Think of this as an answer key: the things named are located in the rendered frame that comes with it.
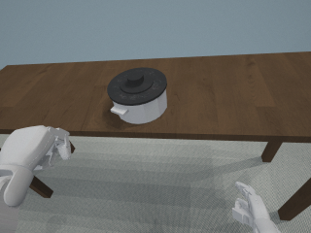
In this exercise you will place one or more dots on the table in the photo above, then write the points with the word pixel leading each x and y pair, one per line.
pixel 258 97

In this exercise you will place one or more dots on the robot left hand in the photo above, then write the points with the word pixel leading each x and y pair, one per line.
pixel 35 148

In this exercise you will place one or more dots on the knob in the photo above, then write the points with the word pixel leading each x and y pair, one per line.
pixel 135 77

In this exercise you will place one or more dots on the pot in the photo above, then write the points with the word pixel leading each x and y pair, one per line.
pixel 140 114

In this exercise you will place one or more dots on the left robot forearm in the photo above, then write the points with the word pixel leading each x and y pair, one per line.
pixel 14 183

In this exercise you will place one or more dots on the lid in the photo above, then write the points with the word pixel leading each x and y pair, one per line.
pixel 123 93

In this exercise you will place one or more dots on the robot right hand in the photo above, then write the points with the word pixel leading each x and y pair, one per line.
pixel 247 212

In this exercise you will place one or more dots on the right robot forearm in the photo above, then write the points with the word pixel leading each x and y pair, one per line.
pixel 264 225

